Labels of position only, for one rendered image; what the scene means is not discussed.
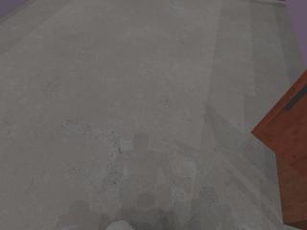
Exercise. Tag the cupboard door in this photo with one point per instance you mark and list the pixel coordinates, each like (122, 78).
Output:
(285, 132)

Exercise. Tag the handle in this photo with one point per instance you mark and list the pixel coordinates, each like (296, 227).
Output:
(295, 99)

